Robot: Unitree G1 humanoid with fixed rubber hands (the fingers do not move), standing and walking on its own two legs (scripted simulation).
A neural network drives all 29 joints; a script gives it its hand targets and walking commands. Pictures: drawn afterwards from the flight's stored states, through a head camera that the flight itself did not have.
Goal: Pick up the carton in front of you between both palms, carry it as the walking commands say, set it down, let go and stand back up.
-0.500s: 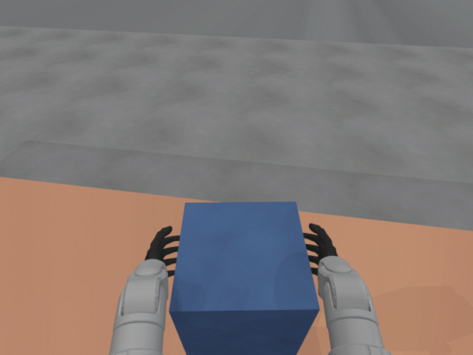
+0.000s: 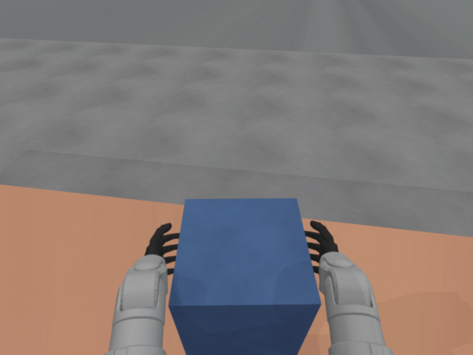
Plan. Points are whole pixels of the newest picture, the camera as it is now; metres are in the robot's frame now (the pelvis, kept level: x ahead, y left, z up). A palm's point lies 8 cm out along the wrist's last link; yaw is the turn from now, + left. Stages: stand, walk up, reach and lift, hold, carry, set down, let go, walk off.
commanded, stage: hold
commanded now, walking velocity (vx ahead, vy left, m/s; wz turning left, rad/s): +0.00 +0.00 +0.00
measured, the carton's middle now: (241, 281) +0.30 +0.00 -0.02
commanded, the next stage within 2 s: carry in 0.34 s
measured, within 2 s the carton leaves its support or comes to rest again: neither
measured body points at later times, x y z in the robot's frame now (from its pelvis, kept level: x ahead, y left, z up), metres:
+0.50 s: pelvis +0.02 +0.00 -0.01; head -0.03 +0.00 +0.44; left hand +0.32 +0.15 +0.06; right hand +0.32 -0.16 +0.06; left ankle +0.01 +0.13 -0.75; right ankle +0.01 -0.13 -0.74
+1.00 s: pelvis +0.24 -0.03 -0.03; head +0.22 -0.04 +0.42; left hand +0.50 +0.11 +0.07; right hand +0.49 -0.20 +0.07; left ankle +0.07 +0.10 -0.74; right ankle +0.30 -0.11 -0.75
